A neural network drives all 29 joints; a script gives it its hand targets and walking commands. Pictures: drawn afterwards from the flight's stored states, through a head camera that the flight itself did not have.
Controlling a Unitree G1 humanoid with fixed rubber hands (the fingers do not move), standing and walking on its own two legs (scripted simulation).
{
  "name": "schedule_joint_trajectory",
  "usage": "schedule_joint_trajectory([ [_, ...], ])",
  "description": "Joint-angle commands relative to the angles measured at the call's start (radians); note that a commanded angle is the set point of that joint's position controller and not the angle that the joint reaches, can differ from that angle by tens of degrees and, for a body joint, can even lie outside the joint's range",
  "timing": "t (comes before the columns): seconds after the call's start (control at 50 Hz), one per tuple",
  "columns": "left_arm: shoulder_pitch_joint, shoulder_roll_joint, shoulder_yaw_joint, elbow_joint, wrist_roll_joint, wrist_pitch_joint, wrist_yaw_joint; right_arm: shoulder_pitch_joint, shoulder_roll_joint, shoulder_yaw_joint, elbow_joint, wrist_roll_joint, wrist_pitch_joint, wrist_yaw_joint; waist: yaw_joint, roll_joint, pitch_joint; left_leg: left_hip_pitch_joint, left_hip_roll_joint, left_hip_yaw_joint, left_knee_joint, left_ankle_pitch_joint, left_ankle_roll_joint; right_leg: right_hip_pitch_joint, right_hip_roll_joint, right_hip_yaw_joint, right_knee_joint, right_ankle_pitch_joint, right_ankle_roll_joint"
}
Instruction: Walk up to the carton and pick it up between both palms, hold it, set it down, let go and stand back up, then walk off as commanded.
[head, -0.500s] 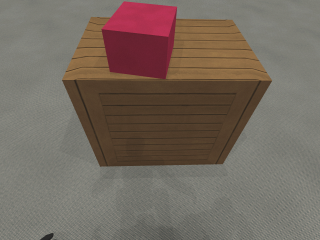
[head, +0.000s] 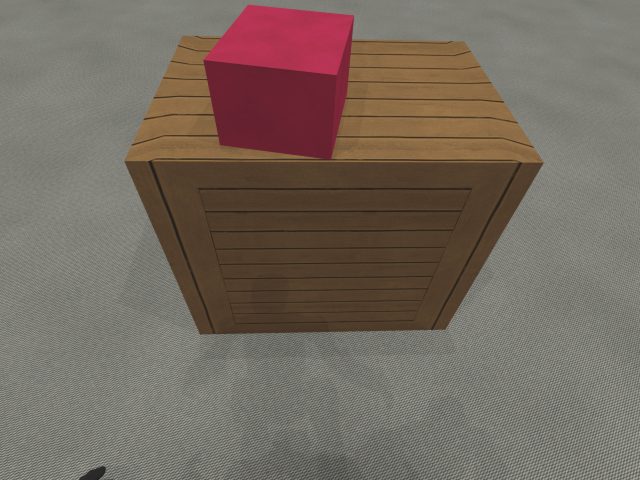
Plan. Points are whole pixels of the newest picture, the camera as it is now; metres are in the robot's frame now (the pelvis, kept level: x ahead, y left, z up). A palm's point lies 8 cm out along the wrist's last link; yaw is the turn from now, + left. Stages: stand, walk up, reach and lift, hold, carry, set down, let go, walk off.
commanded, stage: stand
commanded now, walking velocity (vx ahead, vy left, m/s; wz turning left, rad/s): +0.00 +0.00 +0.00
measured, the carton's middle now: (288, 79) +0.86 +0.05 +0.07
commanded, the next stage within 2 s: none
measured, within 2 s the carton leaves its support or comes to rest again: neither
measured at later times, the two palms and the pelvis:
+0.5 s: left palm out of the picture +0.09 +0.30 -0.11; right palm out of the picture +0.06 -0.31 -0.11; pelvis +0.00 +0.00 +0.00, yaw +0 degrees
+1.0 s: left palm out of the picture +0.09 +0.30 -0.11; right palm out of the picture +0.06 -0.31 -0.11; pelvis +0.00 +0.00 +0.00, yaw +0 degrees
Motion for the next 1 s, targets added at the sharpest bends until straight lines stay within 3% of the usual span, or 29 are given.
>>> schedule_joint_trajectory([
  [0.0,-0.065,0.2,0.036,0.002,0.064,0.002,0.017,-0.089,-0.19,0.009,-0.047,0.044,-0.009,-0.018,0.006,-0.081,-0.025,0.061,0.113,-0.089,-0.108,0.175,0.055,-0.05,-0.148,0.113,-0.22,0.178,-0.009],
  [0.08,-0.066,0.193,0.039,0.003,0.062,0.012,0.016,-0.101,-0.191,0.011,-0.05,0.047,-0.013,-0.018,0.005,-0.066,-0.023,0.057,0.115,-0.088,-0.09,0.157,0.061,-0.051,-0.146,0.127,-0.229,0.162,-0.016],
  [0.1,-0.06,0.217,0.039,0.006,0.066,0.003,0.017,-0.058,-0.181,0.009,-0.04,0.048,-0.01,-0.015,-0.01,-0.101,-0.009,0.061,0.113,-0.089,-0.113,0.166,0.052,-0.06,-0.158,0.12,-0.214,0.187,-0.006],
  [0.14,-0.065,0.209,0.043,-0.009,0.059,0.005,0.017,-0.08,-0.2,0.008,-0.036,0.043,-0.01,-0.016,0.012,-0.061,-0.022,0.048,0.116,-0.09,-0.096,0.158,0.063,-0.036,-0.139,0.121,-0.226,0.17,-0.009],
  [0.22,-0.087,0.211,0.045,-0.007,0.059,0.005,0.017,-0.087,-0.174,0.015,-0.045,0.051,-0.012,-0.017,-0.006,-0.114,-0.051,0.087,0.108,-0.082,-0.087,0.199,0.056,-0.044,-0.152,0.125,-0.222,0.193,-0.011],
  [0.24,-0.066,0.196,0.039,-0.002,0.06,0.004,0.015,-0.092,-0.172,0.011,-0.049,0.048,-0.015,-0.017,0.005,-0.087,-0.067,0.096,0.115,-0.078,-0.093,0.189,0.057,-0.034,-0.155,0.127,-0.232,0.188,-0.012],
  [0.28,-0.087,0.215,0.047,0.004,0.062,0.006,0.016,-0.068,-0.187,0.009,-0.039,0.048,-0.013,-0.017,-0.006,-0.09,-0.052,0.081,0.113,-0.079,-0.103,0.232,0.044,-0.02,-0.147,0.106,-0.211,0.241,-0.008],
  [0.3,-0.073,0.195,0.045,-0.01,0.068,0.001,0.017,-0.091,-0.193,0.005,-0.044,0.042,-0.016,-0.017,0.006,-0.049,-0.063,0.074,0.11,-0.081,-0.083,0.223,0.058,-0.005,-0.148,0.11,-0.209,0.253,-0.008],
  [0.36,-0.087,0.19,0.041,-0.014,0.057,0.002,0.014,-0.094,-0.174,0.015,-0.046,0.045,-0.015,-0.018,0.006,-0.12,-0.091,0.091,0.117,-0.071,-0.077,0.258,0.058,-0.001,-0.14,0.095,-0.19,0.302,-0.001],
  [0.38,-0.066,0.205,0.047,-0.008,0.061,0.003,0.019,-0.092,-0.183,0.011,-0.051,0.043,-0.013,-0.018,0.005,-0.086,-0.064,0.075,0.107,-0.059,-0.065,0.243,0.057,0.0,-0.152,0.117,-0.209,0.327,0.01],
  [0.4,-0.087,0.22,0.044,-0.003,0.063,0.009,0.021,-0.094,-0.194,0.006,-0.051,0.05,-0.007,-0.018,-0.011,-0.071,-0.053,0.078,0.103,-0.058,-0.071,0.2,0.05,-0.009,-0.163,0.122,-0.215,0.313,-0.001],
  [0.42,-0.093,0.216,0.05,-0.009,0.054,0.011,0.02,-0.089,-0.178,0.012,-0.037,0.054,-0.004,-0.019,-0.001,-0.11,-0.076,0.086,0.103,-0.066,-0.077,0.167,0.051,-0.018,-0.152,0.12,-0.229,0.234,-0.006],
  [0.44,-0.099,0.207,0.045,-0.011,0.057,0.008,0.021,-0.078,-0.174,0.009,-0.043,0.054,-0.007,-0.02,-0.016,-0.112,-0.069,0.086,0.108,-0.074,-0.092,0.152,0.057,-0.028,-0.148,0.126,-0.23,0.192,-0.005],
  [0.48,-0.082,0.202,0.041,-0.005,0.061,0.004,0.02,-0.078,-0.177,0.011,-0.046,0.045,-0.008,-0.02,-0.01,-0.073,-0.045,0.082,0.11,-0.075,-0.091,0.172,0.062,-0.042,-0.158,0.134,-0.223,0.223,-0.012],
  [0.56,-0.062,0.205,0.05,-0.006,0.064,0.005,0.015,-0.086,-0.198,0.001,-0.045,0.045,-0.011,-0.015,0.006,-0.072,-0.05,0.073,0.116,-0.084,-0.092,0.167,0.056,-0.028,-0.134,0.112,-0.223,0.174,-0.007],
  [0.58,-0.065,0.21,0.049,0.005,0.062,0.01,0.019,-0.081,-0.193,0.008,-0.048,0.043,-0.01,-0.015,-0.005,-0.105,-0.043,0.051,0.117,-0.093,-0.111,0.145,0.06,-0.019,-0.14,0.106,-0.211,0.161,-0.008],
  [0.6,-0.064,0.198,0.045,0.001,0.063,0.01,0.018,-0.101,-0.187,0.009,-0.056,0.044,-0.012,-0.017,0.008,-0.067,-0.007,0.049,0.109,-0.077,-0.089,0.15,0.067,-0.05,-0.155,0.13,-0.235,0.157,-0.012],
  [0.64,-0.072,0.2,0.048,0.004,0.062,0.009,0.016,-0.084,-0.178,0.011,-0.058,0.043,-0.015,-0.017,0.002,-0.095,-0.023,0.066,0.107,-0.078,-0.102,0.179,0.055,-0.034,-0.133,0.112,-0.223,0.175,0.0],
  [0.68,-0.057,0.194,0.036,0.003,0.064,0.004,0.016,-0.072,-0.184,0.012,-0.043,0.046,-0.016,-0.015,0.004,-0.053,-0.043,0.085,0.117,-0.083,-0.102,0.202,0.054,-0.026,-0.15,0.115,-0.211,0.215,-0.005],
  [0.7,-0.063,0.218,0.049,0.01,0.058,0.01,0.019,-0.077,-0.189,0.011,-0.042,0.048,-0.014,-0.016,-0.004,-0.089,-0.039,0.073,0.118,-0.08,-0.094,0.192,0.061,-0.037,-0.156,0.134,-0.222,0.191,-0.011],
  [0.72,-0.077,0.209,0.046,0.002,0.064,0.005,0.019,-0.055,-0.197,0.008,-0.04,0.052,-0.011,-0.016,-0.014,-0.051,-0.046,0.094,0.107,-0.08,-0.108,0.21,0.054,-0.044,-0.152,0.12,-0.213,0.233,-0.012],
  [0.76,-0.043,0.195,0.042,0.0,0.057,0.011,0.02,-0.084,-0.193,0.01,-0.049,0.045,-0.015,-0.019,0.01,-0.095,-0.025,0.063,0.113,-0.091,-0.102,0.187,0.064,-0.031,-0.14,0.114,-0.217,0.202,-0.011],
  [0.8,-0.066,0.203,0.044,0.001,0.063,0.003,0.015,-0.054,-0.188,0.005,-0.044,0.047,-0.011,-0.018,-0.02,-0.067,-0.054,0.091,0.114,-0.085,-0.107,0.174,0.054,-0.027,-0.155,0.122,-0.214,0.221,-0.009],
  [0.82,-0.065,0.208,0.046,0.0,0.062,0.006,0.017,-0.066,-0.185,0.008,-0.034,0.046,-0.01,-0.019,0.003,-0.074,-0.041,0.083,0.113,-0.08,-0.101,0.187,0.06,-0.029,-0.141,0.12,-0.217,0.211,-0.008],
  [0.84,-0.083,0.22,0.049,-0.006,0.061,0.006,0.015,-0.055,-0.188,0.009,-0.04,0.046,-0.01,-0.017,-0.005,-0.123,-0.06,0.08,0.112,-0.083,-0.094,0.187,0.06,-0.03,-0.146,0.123,-0.217,0.203,-0.006],
  [0.88,-0.042,0.203,0.043,0.007,0.058,0.01,0.016,-0.078,-0.205,0.004,-0.046,0.049,-0.011,-0.015,0.007,-0.072,-0.05,0.076,0.118,-0.088,-0.1,0.181,0.061,-0.026,-0.151,0.126,-0.214,0.201,-0.012],
  [0.9,-0.065,0.212,0.05,0.009,0.063,0.012,0.02,-0.087,-0.195,0.002,-0.045,0.046,-0.008,-0.013,-0.01,-0.093,-0.03,0.076,0.109,-0.076,-0.089,0.163,0.055,-0.05,-0.144,0.123,-0.225,0.189,-0.01],
  [0.92,-0.071,0.215,0.052,0.004,0.061,0.015,0.019,-0.078,-0.188,0.008,-0.052,0.048,-0.01,-0.017,-0.006,-0.062,-0.036,0.069,0.102,-0.063,-0.069,0.167,0.057,-0.04,-0.151,0.125,-0.225,0.216,-0.013],
  [0.98,-0.097,0.218,0.048,-0.007,0.065,0.008,0.016,-0.083,-0.196,0.004,-0.04,0.046,-0.011,-0.015,-0.014,-0.094,-0.039,0.099,0.113,-0.076,-0.101,0.195,0.052,-0.047,-0.145,0.11,-0.228,0.228,0.0],
])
